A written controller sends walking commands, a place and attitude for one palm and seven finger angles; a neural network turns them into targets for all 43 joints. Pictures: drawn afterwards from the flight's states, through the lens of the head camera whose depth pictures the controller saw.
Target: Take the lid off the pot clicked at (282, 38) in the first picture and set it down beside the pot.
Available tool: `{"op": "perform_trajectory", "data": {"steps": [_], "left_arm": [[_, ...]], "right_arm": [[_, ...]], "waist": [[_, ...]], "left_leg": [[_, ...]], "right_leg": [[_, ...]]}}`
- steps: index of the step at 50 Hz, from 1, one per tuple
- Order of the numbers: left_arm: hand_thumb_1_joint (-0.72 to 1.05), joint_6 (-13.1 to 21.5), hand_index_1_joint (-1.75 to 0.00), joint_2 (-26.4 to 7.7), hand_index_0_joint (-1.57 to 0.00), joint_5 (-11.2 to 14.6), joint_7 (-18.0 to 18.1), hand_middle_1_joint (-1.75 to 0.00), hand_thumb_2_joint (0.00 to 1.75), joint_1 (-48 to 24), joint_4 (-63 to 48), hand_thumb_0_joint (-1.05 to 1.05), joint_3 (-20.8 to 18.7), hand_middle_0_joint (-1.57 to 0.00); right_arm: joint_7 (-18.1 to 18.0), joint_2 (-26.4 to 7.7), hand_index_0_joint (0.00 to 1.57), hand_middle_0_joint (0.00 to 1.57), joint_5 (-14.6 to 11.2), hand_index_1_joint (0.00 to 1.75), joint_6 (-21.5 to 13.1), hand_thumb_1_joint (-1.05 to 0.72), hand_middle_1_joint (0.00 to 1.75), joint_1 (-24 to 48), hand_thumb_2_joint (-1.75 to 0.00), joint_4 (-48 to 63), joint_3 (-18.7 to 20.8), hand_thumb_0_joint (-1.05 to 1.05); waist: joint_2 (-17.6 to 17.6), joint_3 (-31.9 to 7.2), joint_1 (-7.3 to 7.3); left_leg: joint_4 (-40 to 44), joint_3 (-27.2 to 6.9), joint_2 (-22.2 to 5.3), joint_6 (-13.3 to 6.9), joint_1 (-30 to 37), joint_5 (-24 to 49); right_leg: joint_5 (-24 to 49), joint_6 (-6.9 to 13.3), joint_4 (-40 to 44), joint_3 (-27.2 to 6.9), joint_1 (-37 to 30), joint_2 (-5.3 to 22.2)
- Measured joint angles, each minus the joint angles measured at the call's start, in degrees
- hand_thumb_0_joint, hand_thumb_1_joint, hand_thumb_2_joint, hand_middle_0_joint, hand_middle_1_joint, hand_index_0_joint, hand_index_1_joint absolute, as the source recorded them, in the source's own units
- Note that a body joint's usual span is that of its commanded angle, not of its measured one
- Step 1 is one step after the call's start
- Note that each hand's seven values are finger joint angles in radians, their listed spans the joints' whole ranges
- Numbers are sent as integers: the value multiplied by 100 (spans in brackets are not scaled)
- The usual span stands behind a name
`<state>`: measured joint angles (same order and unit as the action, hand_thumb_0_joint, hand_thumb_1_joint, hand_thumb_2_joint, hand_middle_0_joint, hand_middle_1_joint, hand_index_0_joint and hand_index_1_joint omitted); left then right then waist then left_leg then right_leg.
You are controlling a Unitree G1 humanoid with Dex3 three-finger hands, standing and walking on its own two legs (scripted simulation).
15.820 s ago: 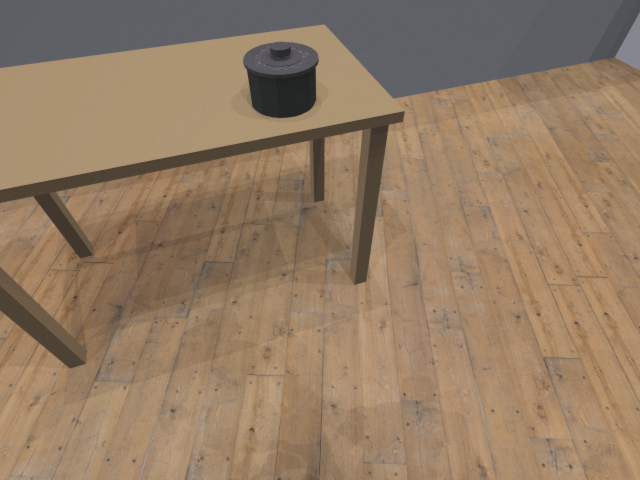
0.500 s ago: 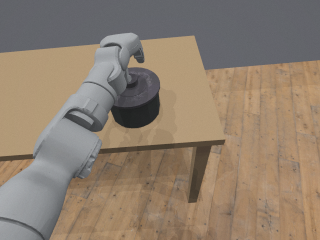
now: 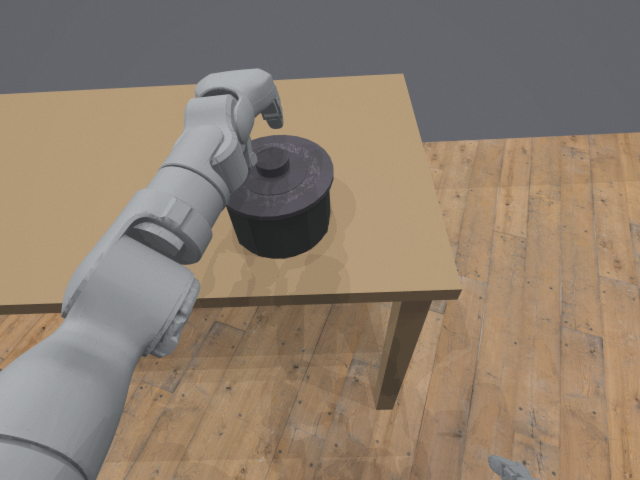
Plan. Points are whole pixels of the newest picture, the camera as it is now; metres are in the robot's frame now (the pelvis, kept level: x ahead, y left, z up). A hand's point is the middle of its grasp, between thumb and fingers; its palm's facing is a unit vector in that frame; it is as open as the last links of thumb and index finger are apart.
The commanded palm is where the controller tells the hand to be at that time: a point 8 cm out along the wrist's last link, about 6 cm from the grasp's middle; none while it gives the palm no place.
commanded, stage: move the open hand above the knob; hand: left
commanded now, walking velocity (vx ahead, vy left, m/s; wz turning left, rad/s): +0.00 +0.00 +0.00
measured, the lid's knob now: (272, 162) +0.52 +0.05 +0.10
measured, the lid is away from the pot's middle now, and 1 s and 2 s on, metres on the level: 0.00 0.00 0.00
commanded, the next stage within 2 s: lower the open fingers around the knob in 0.20 s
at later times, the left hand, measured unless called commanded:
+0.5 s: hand (258, 140) +0.49 +0.06 +0.17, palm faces -0.30 -0.03 -0.95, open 9.9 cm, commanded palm +0.49 +0.06 +0.22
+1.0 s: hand (266, 163) +0.49 +0.05 +0.13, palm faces -0.36 -0.04 -0.93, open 9.9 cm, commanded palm +0.49 +0.06 +0.19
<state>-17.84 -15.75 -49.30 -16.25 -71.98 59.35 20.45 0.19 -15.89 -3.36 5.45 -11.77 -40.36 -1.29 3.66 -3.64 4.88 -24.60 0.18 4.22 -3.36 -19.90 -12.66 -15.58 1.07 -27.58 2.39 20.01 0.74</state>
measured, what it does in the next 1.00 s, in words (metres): stands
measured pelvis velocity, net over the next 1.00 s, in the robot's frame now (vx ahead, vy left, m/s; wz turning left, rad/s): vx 0.00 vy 0.00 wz -0.01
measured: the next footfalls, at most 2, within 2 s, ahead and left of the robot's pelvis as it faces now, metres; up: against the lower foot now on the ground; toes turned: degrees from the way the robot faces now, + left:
none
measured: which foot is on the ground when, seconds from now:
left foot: down 0.00-1.00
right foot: down 0.00-1.00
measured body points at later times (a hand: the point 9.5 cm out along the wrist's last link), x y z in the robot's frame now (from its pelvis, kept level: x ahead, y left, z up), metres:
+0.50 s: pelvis +0.00 +0.01 +0.00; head +0.05 -0.03 +0.45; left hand +0.50 +0.06 +0.22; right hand +0.07 -0.24 -0.15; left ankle -0.01 +0.09 -0.74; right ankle -0.03 -0.10 -0.74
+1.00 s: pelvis +0.00 +0.00 +0.00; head +0.05 -0.03 +0.45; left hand +0.50 +0.05 +0.18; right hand +0.05 -0.26 -0.14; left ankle -0.01 +0.09 -0.74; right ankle -0.03 -0.10 -0.74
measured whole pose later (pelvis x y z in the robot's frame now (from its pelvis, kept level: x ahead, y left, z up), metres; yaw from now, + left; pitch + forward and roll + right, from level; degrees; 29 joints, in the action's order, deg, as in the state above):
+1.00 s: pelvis +0.00 +0.00 +0.00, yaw -1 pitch +9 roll +1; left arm -18.0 -13.0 -49.3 -15.1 -71.4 65.5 20.5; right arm -0.4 -16.0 -3.1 5.0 -15.1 -42.5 -0.8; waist 3.7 -4.1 6.7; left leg -25.4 0.7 3.9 -3.5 -21.5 -13.3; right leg -15.6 1.0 -27.9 1.8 21.6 0.4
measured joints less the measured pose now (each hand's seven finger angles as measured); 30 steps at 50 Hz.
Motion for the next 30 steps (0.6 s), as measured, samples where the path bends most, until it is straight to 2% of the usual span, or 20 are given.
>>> {"op": "perform_trajectory", "data": {"steps": [4, 7, 11, 14, 18, 21, 25, 30], "left_arm": [[-33, 55, -9, 24, -88, -58, -18, -8, 158, -14, -34, 0, 52, -88], [-33, 80, -9, 30, -88, -62, 59, -8, 158, -93, 18, 0, -63, -88], [-33, -111, -9, 95, -88, -100, 117, -8, 158, -227, 253, 0, -47, -88], [-33, -193, -9, 138, -88, -103, 53, -8, 158, -188, 188, 0, 31, -88], [-33, -79, -9, 169, -88, -35, -24, -8, 158, -99, 41, 0, -50, -88], [-33, -206, -9, 209, -88, -38, -38, -8, 158, -207, 309, 0, -89, -88], [-33, -356, -9, 277, -88, -16, -76, -8, 158, -305, 497, 0, 71, -88], [-33, -309, -9, 337, -88, 63, -199, -8, 158, -186, 517, 0, -117, -87]], "right_arm": [[-23, 23, 20, 20, 2, 30, -27, -91, 30, 62, -90, 22, -11, 1], [-23, 47, 20, 20, 13, 30, -23, -91, 30, 46, -90, 26, -30, 1], [36, 63, 20, 20, 14, 30, 96, -91, 30, -17, -90, -8, -52, 1], [74, 60, 20, 20, 24, 30, 165, -91, 30, -86, -90, -27, -41, 1], [53, 52, 20, 20, 49, 30, 145, -91, 30, -179, -90, -62, -20, 1], [38, 48, 20, 20, 37, 30, 146, -91, 30, -211, -90, -121, -28, 1], [64, 40, 20, 20, 36, 30, 108, -91, 30, -283, -90, -152, -1, 1], [11, 3, 20, 20, 53, 30, 88, -91, 30, -285, -90, -168, -21, 1]], "waist": [[26, -23, 29], [37, -54, 47], [40, -97, 49], [54, -73, 51], [99, -40, 65], [105, -58, 95], [84, -58, 107], [55, -16, 152]], "left_leg": [[-30, -6, 14, -18, -21, -26], [-29, 17, 18, -27, -29, -38], [-28, 50, 21, -34, -65, -47], [-31, 50, 31, -41, -89, -43], [-20, 41, 41, -55, -64, -37], [2, 56, 39, -58, -49, -33], [16, 57, 46, -54, -59, -15], [14, 61, 28, -51, -45, -9]], "right_leg": [[-16, -16, -9, 5, 8, 14], [-22, -27, -10, -19, 24, 17], [-27, -39, -23, -53, 76, 20], [-30, -47, -36, -53, 102, 31], [-21, -57, -13, -46, 69, 39], [-15, -59, -1, -62, 65, 37], [-16, -57, -20, -64, 88, 44], [3, -48, -6, -68, 71, 26]]}}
